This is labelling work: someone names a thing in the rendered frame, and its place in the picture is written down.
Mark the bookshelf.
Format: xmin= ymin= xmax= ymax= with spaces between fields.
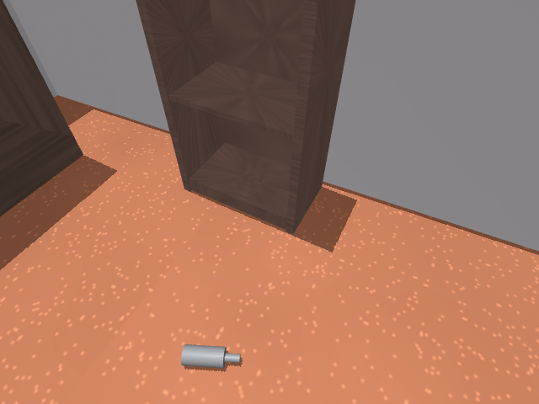
xmin=136 ymin=0 xmax=355 ymax=235

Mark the bottle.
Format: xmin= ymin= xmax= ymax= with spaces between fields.
xmin=181 ymin=344 xmax=241 ymax=368

